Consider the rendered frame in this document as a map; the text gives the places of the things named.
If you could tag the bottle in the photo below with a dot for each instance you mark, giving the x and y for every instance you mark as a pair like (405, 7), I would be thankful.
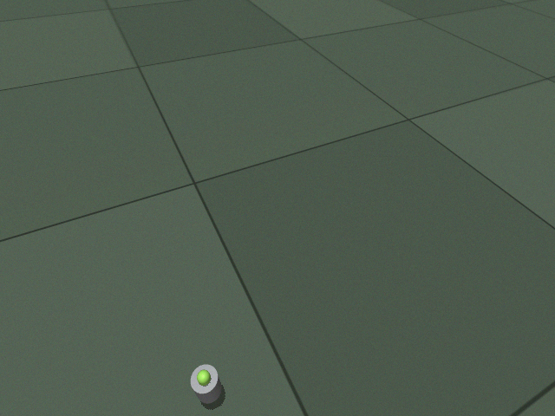
(206, 384)

